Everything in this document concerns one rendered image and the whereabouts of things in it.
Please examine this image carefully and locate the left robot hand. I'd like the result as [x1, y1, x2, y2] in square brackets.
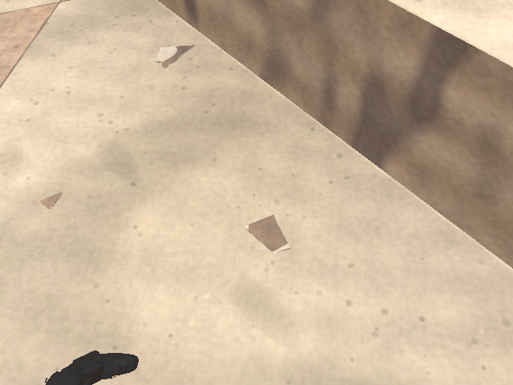
[45, 351, 139, 385]

